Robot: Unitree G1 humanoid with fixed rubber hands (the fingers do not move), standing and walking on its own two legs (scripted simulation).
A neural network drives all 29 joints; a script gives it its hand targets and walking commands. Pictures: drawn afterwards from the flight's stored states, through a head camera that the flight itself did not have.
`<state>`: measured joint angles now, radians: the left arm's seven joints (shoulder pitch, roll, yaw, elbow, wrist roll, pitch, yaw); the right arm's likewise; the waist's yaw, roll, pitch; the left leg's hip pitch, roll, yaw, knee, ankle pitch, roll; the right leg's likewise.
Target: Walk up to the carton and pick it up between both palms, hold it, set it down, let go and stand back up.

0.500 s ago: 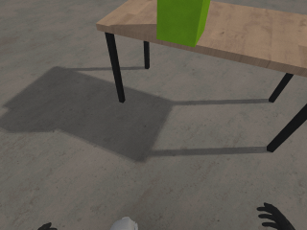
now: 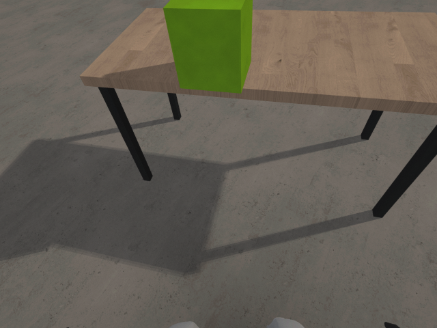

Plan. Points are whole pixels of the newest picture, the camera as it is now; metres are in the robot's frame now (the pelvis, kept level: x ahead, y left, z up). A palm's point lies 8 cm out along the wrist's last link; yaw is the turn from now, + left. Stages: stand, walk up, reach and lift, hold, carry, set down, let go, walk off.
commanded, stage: walk up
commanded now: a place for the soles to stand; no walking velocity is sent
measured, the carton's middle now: (214, 38) +0.90 +0.04 +0.08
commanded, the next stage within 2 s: none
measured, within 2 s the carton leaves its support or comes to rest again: neither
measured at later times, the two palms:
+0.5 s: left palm (35, 283) +0.23 +0.43 -0.09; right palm (356, 321) +0.16 -0.22 -0.11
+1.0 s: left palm (21, 240) +0.32 +0.50 -0.08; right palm (313, 269) +0.26 -0.17 -0.13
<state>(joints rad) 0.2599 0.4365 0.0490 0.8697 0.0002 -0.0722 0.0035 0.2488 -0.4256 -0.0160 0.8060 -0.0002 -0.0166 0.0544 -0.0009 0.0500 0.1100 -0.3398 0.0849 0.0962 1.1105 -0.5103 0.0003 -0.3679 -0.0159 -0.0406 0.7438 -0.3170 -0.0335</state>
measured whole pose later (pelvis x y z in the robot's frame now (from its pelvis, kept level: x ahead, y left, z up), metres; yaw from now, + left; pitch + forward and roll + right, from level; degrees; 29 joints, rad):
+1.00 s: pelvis +0.21 +0.16 -0.02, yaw -7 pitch -3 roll -3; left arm 0.27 0.47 0.05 0.88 0.00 -0.10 0.06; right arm 0.24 -0.46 -0.03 0.78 0.00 0.03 0.06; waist 0.00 0.10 0.10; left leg -0.48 0.13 0.03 0.98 -0.46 0.04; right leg -0.42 -0.08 -0.02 0.87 -0.41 -0.03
